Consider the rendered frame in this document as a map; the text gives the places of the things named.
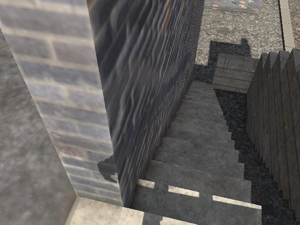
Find stairs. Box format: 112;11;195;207
129;81;262;225

